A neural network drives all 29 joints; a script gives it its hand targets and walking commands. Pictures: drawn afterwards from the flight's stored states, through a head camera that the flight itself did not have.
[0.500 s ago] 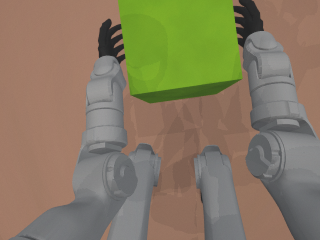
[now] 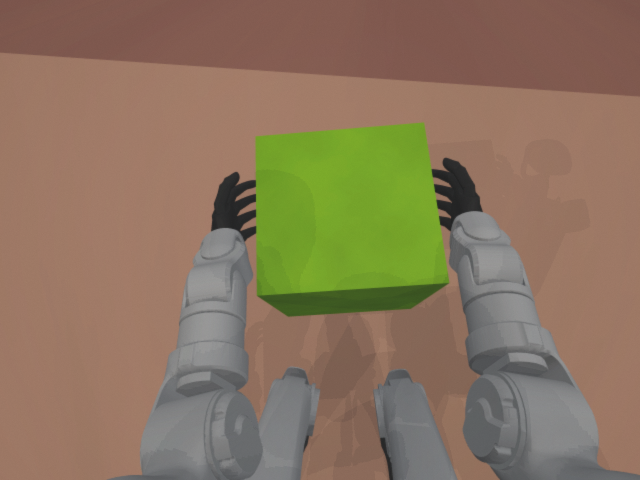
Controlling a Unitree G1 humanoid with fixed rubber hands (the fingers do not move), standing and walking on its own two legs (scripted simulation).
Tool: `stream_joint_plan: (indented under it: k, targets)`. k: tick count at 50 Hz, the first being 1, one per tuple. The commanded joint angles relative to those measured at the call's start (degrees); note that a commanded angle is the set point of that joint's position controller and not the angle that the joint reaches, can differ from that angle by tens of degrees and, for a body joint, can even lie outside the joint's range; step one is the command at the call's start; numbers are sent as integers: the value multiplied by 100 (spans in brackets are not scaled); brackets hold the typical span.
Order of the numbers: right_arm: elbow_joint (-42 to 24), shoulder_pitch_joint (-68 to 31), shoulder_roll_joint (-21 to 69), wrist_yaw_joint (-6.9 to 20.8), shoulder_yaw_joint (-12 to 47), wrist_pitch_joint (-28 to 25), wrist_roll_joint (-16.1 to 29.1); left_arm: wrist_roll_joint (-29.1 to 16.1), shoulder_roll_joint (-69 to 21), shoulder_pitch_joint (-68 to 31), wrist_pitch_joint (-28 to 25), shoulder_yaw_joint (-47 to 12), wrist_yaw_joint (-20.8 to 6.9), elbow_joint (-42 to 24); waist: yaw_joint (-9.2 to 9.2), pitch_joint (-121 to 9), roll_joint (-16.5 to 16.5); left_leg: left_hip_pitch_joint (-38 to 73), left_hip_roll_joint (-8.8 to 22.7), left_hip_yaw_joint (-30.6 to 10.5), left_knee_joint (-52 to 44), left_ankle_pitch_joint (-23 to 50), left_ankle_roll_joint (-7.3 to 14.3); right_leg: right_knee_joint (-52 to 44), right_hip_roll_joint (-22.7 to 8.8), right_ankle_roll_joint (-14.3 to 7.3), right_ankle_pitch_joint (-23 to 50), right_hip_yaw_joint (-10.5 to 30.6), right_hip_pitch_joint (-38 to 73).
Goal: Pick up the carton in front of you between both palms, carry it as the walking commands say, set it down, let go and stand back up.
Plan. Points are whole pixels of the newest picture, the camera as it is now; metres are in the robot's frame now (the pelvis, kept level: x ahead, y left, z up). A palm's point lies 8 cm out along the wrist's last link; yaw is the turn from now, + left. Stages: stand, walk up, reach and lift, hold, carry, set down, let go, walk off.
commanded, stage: reach and lift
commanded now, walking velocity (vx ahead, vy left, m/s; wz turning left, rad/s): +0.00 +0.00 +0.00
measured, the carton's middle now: (344, 235) +0.45 +0.01 -0.11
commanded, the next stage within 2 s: hold in 1.76 s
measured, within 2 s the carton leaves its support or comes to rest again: neither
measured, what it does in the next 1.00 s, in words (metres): rises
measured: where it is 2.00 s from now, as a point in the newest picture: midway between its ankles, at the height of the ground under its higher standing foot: (343, 464)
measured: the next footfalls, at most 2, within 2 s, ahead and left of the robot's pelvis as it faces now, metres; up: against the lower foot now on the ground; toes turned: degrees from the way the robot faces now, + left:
none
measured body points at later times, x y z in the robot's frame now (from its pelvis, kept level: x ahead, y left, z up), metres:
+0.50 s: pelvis +0.05 +0.01 +0.13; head +0.12 +0.00 +0.58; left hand +0.39 +0.16 +0.10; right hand +0.40 -0.14 +0.10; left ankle +0.08 +0.14 -0.57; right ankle +0.08 -0.12 -0.57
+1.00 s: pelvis +0.06 +0.01 +0.17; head +0.02 +0.01 +0.62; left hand +0.36 +0.16 +0.18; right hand +0.36 -0.14 +0.18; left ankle +0.08 +0.14 -0.57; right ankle +0.08 -0.12 -0.57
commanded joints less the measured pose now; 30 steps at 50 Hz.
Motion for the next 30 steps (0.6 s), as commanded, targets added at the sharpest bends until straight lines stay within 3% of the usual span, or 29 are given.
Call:
stream_joint_plan:
  k: [1, 20, 30]
  targets:
    - [110, -3029, 6466, 1325, 2786, -220, 905, -863, -5900, -3734, -105, -3454, -1529, 338, -7, -4429, -280, 2496, -429, 761, -1195, 1150, 167, -1360, 331, -63, 1307, -617, 3518]
    - [-640, -887, 6590, 1324, 3468, -299, 949, -733, -6075, -1313, -169, -4101, -1554, 99, -113, -2892, -106, 5527, -175, 200, -3538, 2252, 251, -3625, 120, -137, 2287, -255, 5925]
    - [-1357, 224, 6559, 1353, 3963, 177, 1158, -893, -5998, -192, 288, -4658, -1631, -502, -154, -1884, -55, 7128, -39, 58, -4767, 3047, 238, -4856, -2, -92, 3110, -157, 7409]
